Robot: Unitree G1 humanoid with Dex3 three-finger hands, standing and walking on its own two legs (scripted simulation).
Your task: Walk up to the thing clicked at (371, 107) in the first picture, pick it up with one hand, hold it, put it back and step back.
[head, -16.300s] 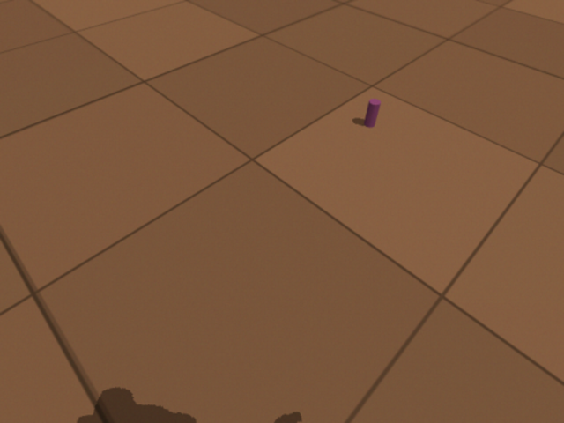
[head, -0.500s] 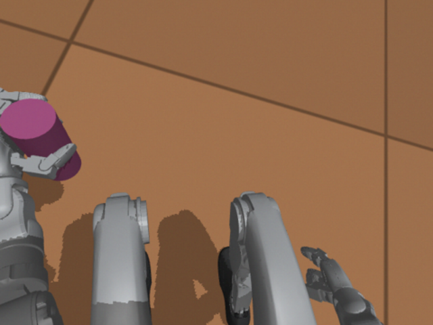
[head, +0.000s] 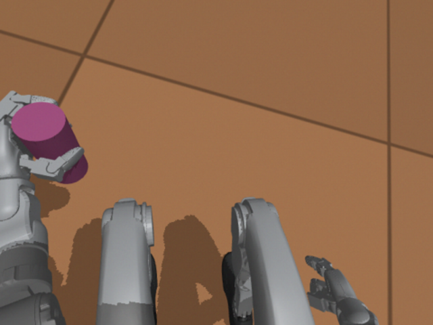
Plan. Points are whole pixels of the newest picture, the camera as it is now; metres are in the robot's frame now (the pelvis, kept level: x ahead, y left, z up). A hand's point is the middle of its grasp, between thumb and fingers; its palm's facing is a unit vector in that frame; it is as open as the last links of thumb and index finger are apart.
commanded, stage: lift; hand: left
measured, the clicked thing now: (56, 148) +0.40 +0.27 -0.04
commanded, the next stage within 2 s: hold in 2.00 s
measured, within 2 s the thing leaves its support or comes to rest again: neither
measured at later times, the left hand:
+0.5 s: hand (8, 107) +0.39 +0.25 +0.13, palm faces +0.20 -0.98 -0.03, open 10.2 cm
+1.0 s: hand out of the picture +0.38 +0.24 +0.29, palm faces +0.22 -0.98 -0.03, open 10.2 cm
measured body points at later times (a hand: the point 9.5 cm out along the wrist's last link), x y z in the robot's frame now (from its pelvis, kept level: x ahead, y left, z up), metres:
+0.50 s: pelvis +0.02 +0.00 +0.10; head +0.18 +0.04 +0.52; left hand +0.37 +0.30 +0.13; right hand +0.20 -0.24 -0.02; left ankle +0.09 +0.14 -0.35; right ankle +0.09 -0.11 -0.35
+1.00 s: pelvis +0.05 +0.01 +0.25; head +0.15 +0.04 +0.68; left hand +0.37 +0.29 +0.29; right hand +0.24 -0.22 +0.14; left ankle +0.09 +0.14 -0.35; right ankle +0.09 -0.12 -0.35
